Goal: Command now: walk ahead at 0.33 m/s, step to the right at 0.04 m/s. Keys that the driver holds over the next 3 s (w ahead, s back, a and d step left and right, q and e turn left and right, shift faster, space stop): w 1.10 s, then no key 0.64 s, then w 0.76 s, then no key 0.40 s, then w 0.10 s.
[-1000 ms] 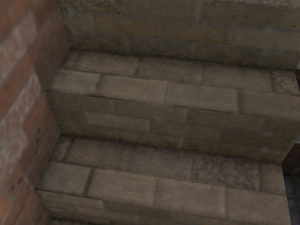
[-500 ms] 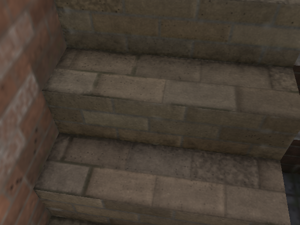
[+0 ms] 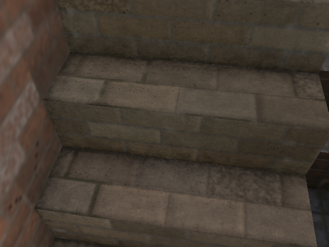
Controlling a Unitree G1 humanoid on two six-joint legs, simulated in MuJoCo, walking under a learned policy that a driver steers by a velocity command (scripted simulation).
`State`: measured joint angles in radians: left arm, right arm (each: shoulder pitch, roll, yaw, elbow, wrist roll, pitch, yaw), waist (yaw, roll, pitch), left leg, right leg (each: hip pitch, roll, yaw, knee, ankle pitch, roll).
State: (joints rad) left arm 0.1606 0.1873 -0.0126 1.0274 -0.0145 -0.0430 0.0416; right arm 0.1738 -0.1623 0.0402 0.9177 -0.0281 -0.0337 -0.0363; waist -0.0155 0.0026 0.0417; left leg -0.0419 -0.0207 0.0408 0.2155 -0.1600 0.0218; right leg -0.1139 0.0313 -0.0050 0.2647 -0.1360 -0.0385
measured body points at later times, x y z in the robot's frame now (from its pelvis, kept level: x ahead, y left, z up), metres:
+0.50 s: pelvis +0.00 +0.00 +0.00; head +0.02 +0.00 +0.45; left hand +0.09 +0.23 -0.14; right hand +0.10 -0.22 -0.14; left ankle -0.03 +0.10 -0.75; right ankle +0.00 -0.10 -0.75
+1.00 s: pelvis +0.00 +0.00 +0.00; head +0.02 +0.00 +0.45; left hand +0.09 +0.24 -0.14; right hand +0.10 -0.22 -0.14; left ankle -0.03 +0.10 -0.75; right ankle +0.00 -0.10 -0.75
